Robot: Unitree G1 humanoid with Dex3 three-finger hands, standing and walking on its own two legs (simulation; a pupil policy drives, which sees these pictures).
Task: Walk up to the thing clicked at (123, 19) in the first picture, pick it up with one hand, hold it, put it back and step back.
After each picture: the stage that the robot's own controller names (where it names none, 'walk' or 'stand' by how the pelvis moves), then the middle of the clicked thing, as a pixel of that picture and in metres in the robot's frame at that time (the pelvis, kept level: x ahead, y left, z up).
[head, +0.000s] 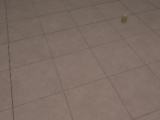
stand; (124, 18) +1.90 -0.59 -0.72
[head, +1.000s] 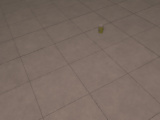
walk; (100, 28) +1.84 -0.12 -0.69
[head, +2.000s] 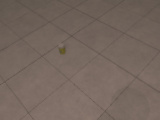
walk; (61, 49) +1.26 +0.30 -0.71
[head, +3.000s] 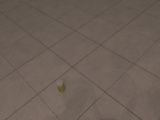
walk; (60, 86) +0.84 +0.31 -0.72
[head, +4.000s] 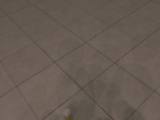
walk; (67, 115) +0.53 +0.20 -0.71
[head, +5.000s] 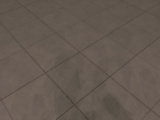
stand; out of the picture +0.38 +0.18 -0.71
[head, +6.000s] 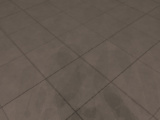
stand; out of the picture +0.34 +0.18 -0.72
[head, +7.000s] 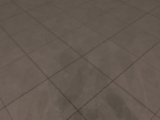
stand; out of the picture +0.35 +0.18 -0.73
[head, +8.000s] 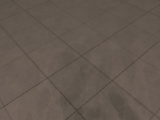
stand; out of the picture +0.35 +0.19 -0.73
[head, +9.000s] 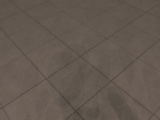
stand; out of the picture +0.34 +0.19 -0.73
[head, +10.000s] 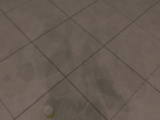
go down; (49, 111) +0.38 +0.19 -0.61
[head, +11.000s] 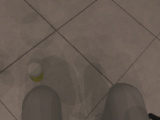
go down; (35, 72) +0.43 +0.21 -0.31
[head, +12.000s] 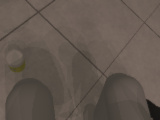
close in; (16, 61) +0.43 +0.22 -0.27
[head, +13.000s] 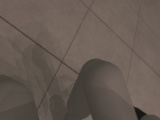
close; out of the picture +0.42 +0.26 -0.22
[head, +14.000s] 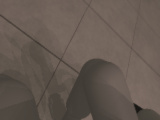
close; out of the picture +0.41 +0.26 -0.22
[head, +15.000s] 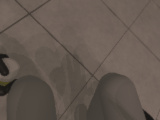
lift; (5, 73) +0.34 +0.23 -0.14
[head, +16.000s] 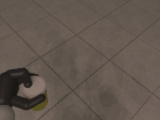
lift; (36, 94) +0.32 +0.16 +0.01
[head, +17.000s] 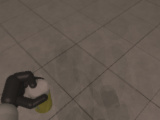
hold; (41, 97) +0.32 +0.16 -0.01
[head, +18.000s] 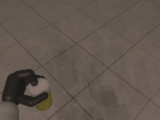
hold; (41, 95) +0.33 +0.16 -0.02
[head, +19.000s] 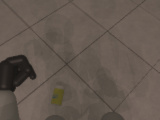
crouch; (57, 95) +0.43 +0.13 -0.54
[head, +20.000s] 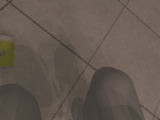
lower; (4, 52) +0.47 +0.19 -0.28
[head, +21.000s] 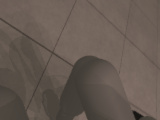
lower; out of the picture +0.47 +0.23 -0.25
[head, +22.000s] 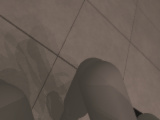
lower; out of the picture +0.46 +0.24 -0.25
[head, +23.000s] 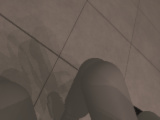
lower; out of the picture +0.47 +0.24 -0.25
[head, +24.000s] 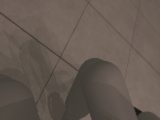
lower; out of the picture +0.46 +0.24 -0.25
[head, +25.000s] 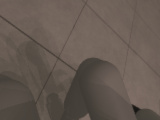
open; out of the picture +0.47 +0.22 -0.25
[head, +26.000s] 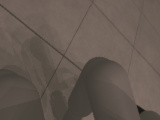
rise; out of the picture +0.47 +0.17 -0.24
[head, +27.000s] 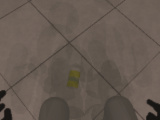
walk; (73, 78) +0.45 +0.05 -0.47
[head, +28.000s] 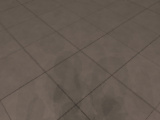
stand; out of the picture +0.38 -0.01 -0.69
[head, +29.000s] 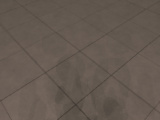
stand; out of the picture +0.38 -0.03 -0.69
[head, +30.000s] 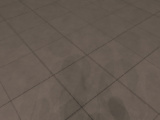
stand; out of the picture +0.39 -0.06 -0.74
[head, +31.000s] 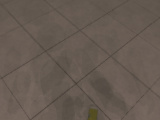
walk; (92, 115) +0.41 -0.12 -0.73
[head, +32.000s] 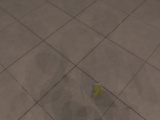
walk; (96, 91) +0.58 -0.09 -0.71
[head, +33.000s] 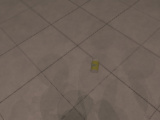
walk; (95, 65) +0.86 -0.07 -0.72
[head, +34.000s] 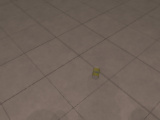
stand; (96, 72) +1.01 -0.11 -0.73
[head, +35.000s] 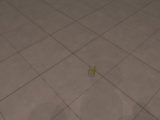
stand; (91, 70) +1.01 -0.09 -0.75
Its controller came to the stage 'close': yes
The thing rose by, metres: 0.71
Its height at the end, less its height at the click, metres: -0.02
